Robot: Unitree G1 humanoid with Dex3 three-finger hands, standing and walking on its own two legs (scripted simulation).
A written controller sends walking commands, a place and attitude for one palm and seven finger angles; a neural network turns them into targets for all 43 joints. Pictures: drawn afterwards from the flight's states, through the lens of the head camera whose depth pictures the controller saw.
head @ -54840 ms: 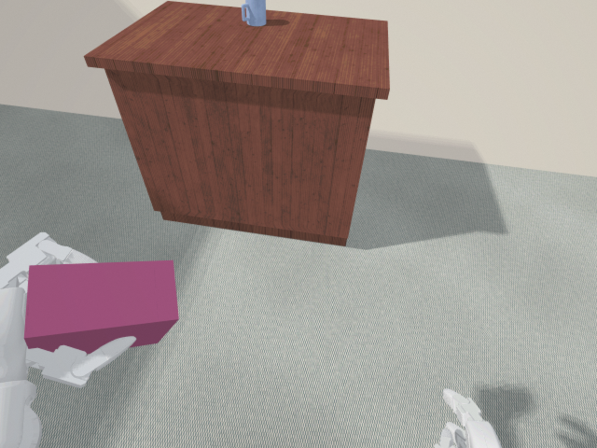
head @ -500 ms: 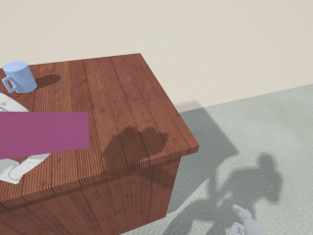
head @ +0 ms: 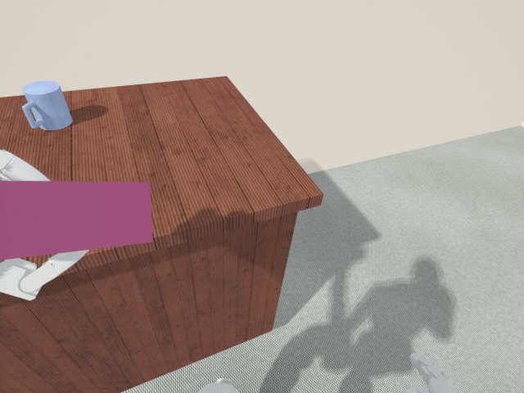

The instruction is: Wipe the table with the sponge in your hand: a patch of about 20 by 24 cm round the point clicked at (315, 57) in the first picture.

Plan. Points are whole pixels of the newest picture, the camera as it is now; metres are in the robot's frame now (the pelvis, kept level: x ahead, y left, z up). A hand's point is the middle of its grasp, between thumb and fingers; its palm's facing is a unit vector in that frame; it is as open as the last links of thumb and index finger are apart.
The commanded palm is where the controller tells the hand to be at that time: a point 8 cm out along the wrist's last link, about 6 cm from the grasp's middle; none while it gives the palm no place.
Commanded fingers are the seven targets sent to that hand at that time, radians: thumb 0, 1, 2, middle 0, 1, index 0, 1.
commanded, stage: stop stepping back and stand still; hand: left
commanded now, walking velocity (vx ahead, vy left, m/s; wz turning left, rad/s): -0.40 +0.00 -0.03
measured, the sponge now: (94, 216) +0.23 +0.21 +0.22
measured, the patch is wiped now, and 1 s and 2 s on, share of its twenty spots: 1.00 1.00 1.00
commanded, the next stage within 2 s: stand and wait in 1.66 s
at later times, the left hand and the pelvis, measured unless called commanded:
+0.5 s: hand out of the picture +0.08 +0.28 +0.27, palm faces +0.39 -0.85 -0.36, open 9.8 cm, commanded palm +0.03 +0.33 +0.26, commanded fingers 0.00 0.10 1.30 -1.20 -1.60 -1.20 -1.60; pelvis -0.14 +0.06 +0.02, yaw -2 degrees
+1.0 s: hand out of the picture +0.03 +0.31 +0.26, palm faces +0.46 -0.77 -0.44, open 9.8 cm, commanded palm -0.03 +0.34 +0.26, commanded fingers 0.00 0.10 1.30 -1.20 -1.60 -1.20 -1.60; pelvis -0.19 +0.07 +0.01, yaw -1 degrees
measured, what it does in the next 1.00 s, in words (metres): walks backwards: left foot, then right foot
